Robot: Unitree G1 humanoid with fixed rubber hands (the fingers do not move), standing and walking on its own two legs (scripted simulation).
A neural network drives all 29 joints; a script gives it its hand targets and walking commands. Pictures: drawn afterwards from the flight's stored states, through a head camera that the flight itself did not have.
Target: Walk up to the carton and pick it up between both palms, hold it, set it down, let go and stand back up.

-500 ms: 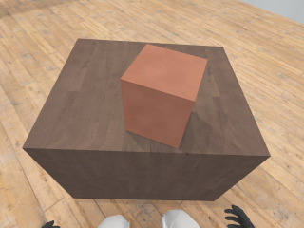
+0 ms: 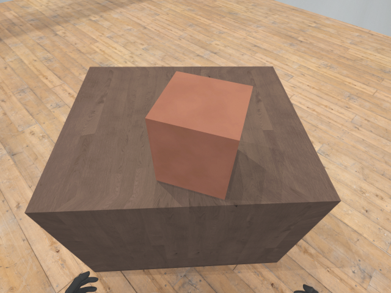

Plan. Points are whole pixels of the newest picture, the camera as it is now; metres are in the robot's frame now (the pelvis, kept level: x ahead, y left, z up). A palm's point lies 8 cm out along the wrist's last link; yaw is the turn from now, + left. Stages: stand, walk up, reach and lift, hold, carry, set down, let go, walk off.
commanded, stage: walk up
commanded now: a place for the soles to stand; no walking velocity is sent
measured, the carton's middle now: (201, 136) +0.49 -0.01 +0.00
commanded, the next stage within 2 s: reach and lift in 0.86 s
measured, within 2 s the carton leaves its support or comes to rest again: neither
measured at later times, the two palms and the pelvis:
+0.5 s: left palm out of the picture +0.13 +0.25 -0.10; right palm out of the picture +0.13 -0.27 -0.08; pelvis +0.02 -0.01 +0.00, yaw -2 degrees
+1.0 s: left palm (82, 280) +0.16 +0.25 -0.11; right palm out of the picture +0.12 -0.28 -0.10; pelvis +0.00 -0.01 -0.01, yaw -1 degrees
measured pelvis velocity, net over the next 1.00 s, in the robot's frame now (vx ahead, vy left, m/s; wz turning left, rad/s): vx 0.00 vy -0.01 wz -0.02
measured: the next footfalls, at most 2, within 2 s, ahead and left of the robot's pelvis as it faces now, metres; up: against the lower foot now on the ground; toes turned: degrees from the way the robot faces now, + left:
none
